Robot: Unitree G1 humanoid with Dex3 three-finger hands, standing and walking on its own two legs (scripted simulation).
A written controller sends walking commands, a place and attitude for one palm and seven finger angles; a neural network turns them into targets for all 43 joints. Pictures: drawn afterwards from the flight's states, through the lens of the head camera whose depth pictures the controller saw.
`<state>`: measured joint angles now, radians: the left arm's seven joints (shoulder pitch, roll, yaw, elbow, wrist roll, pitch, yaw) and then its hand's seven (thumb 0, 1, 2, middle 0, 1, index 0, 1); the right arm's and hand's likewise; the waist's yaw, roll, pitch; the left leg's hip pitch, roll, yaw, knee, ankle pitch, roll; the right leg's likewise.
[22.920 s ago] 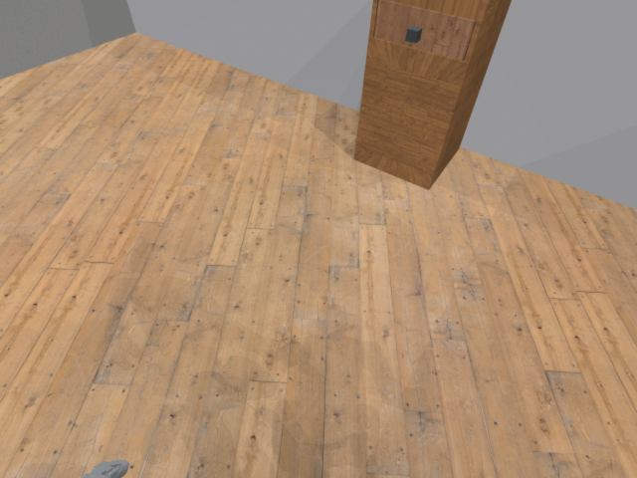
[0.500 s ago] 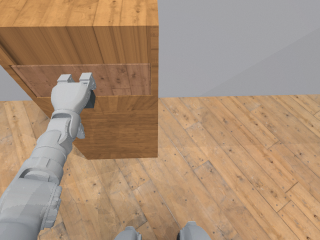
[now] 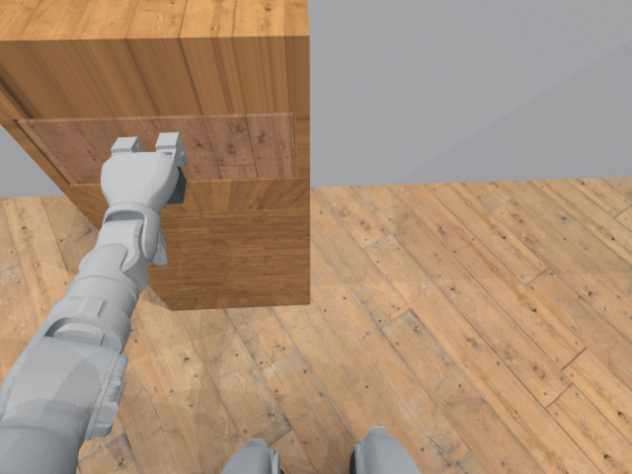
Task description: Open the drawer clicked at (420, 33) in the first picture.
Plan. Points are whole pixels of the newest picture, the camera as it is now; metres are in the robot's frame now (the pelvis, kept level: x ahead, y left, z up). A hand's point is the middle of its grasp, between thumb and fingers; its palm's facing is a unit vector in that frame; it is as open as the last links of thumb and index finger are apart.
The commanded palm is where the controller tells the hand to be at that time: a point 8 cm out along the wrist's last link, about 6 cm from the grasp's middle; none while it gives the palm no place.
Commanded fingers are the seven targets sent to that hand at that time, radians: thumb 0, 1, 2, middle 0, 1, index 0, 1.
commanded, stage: lower the fingers behind the handle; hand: left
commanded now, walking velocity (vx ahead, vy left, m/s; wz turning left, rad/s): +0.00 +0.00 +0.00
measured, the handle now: (168, 173) +0.54 +0.22 +0.00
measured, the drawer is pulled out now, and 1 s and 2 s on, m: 0.00 0.00 0.00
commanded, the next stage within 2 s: lift the fingers back up to retry in 0.04 s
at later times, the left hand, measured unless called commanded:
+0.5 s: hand (154, 195) +0.47 +0.22 +0.03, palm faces -0.08 -0.02 -1.00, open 13.8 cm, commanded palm +0.45 +0.22 +0.09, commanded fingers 0.00 -0.50 0.30 -0.30 -1.20 -0.30 -1.20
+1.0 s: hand (144, 189) +0.47 +0.22 +0.06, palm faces -0.10 -0.05 -0.99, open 13.9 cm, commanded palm +0.45 +0.22 +0.12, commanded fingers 0.00 -0.50 0.30 -0.30 -1.20 -0.30 -1.20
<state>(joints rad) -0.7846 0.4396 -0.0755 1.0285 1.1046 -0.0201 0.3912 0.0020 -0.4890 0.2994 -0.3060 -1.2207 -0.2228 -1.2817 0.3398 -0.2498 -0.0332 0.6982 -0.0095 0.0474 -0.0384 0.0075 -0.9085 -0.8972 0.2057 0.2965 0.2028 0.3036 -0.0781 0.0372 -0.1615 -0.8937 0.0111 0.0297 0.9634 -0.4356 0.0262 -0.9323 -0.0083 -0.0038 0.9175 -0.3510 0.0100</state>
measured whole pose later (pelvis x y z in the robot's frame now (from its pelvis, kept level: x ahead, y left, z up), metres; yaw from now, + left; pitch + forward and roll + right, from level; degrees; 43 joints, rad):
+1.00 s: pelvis +0.05 +0.00 +0.04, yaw +0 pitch +14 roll -1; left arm -0.57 0.41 -0.08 0.80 1.06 -0.06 0.23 0.00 -0.49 0.30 -0.32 -1.20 -0.32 -1.20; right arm 0.26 -0.26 -0.06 0.66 0.00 0.10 -0.04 0.01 -0.91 -0.90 0.20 0.30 0.20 0.30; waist -0.03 0.04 -0.12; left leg -0.55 0.01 0.02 0.70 -0.40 0.02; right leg -0.59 -0.01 -0.01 0.66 -0.32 0.01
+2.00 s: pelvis +0.03 -0.01 +0.04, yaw +0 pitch +15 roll +0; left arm -0.69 0.40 -0.06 0.92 1.10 -0.06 0.35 0.00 -0.49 0.30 -0.32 -1.20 -0.32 -1.20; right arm 0.27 -0.26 -0.05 0.70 -0.01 0.06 -0.04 0.01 -0.91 -0.90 0.20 0.30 0.20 0.30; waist -0.06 0.04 -0.12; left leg -0.60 0.01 0.03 0.71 -0.37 0.01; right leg -0.65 0.00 0.00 0.70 -0.30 0.00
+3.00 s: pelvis +0.03 -0.01 +0.04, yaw +0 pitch +15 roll +0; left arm -0.68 0.44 -0.06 0.94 1.09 0.12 0.37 0.00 -0.49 0.30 -0.31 -1.20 -0.31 -1.20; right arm 0.24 -0.25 -0.04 0.71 0.00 0.09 -0.03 0.01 -0.91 -0.90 0.20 0.30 0.20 0.30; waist -0.03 0.06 -0.11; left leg -0.60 0.01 0.04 0.72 -0.37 0.01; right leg -0.66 0.00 0.01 0.71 -0.31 0.00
